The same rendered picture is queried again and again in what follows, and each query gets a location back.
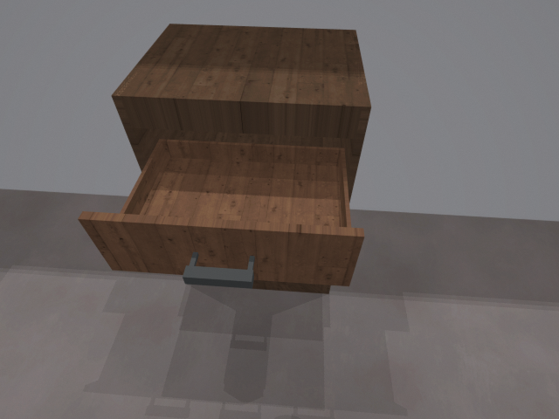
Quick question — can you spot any cabinet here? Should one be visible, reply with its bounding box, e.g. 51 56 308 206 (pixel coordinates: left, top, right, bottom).
111 24 371 294

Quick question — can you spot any drawer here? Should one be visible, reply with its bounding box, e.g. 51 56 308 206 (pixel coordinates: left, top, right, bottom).
78 139 364 286

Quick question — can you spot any handle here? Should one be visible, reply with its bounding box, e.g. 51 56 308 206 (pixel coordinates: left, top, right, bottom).
183 252 255 289

